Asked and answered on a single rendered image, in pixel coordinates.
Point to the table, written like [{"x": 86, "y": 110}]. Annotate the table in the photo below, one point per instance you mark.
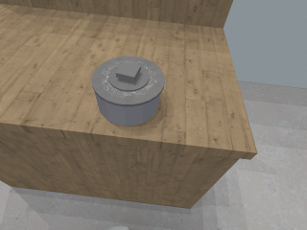
[{"x": 54, "y": 138}]

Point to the knob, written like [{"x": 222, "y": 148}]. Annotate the knob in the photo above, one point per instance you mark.
[{"x": 128, "y": 71}]

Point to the lid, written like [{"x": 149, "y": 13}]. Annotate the lid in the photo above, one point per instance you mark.
[{"x": 126, "y": 93}]

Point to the pot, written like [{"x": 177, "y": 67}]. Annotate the pot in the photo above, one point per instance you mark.
[{"x": 128, "y": 115}]

